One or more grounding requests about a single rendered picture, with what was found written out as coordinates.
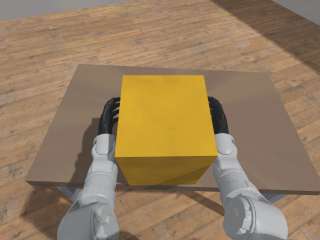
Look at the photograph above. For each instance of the table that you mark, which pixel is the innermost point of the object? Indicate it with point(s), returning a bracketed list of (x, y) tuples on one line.
[(269, 149)]

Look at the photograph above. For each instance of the left robot hand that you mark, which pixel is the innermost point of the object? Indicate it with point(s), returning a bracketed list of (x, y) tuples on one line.
[(107, 121)]

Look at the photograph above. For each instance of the robot right upper arm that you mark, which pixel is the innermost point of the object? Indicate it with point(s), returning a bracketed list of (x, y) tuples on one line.
[(246, 218)]

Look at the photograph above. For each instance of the robot right forearm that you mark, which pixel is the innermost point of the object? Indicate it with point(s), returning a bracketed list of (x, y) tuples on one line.
[(229, 175)]

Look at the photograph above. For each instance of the carton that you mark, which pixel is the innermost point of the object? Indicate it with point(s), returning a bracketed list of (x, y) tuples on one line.
[(165, 134)]

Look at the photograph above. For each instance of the right robot hand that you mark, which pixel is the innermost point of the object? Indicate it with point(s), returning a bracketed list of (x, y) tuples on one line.
[(219, 120)]

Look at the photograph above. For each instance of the robot left upper arm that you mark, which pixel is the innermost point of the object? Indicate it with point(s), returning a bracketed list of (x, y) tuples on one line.
[(94, 222)]

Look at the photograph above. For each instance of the robot left forearm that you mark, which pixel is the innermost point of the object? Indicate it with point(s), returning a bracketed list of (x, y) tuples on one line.
[(101, 179)]

